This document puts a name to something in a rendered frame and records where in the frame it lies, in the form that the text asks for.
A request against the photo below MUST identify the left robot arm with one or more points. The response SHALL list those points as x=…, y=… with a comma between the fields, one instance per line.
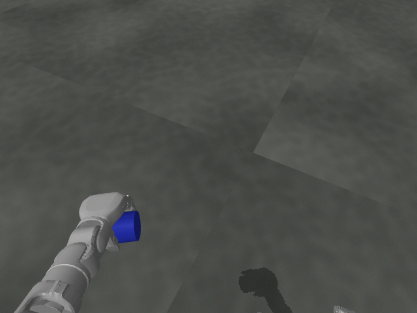
x=62, y=288

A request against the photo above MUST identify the can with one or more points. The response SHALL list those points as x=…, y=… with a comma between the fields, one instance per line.
x=128, y=227

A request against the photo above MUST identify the left robot hand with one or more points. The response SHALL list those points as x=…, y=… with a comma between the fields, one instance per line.
x=109, y=206

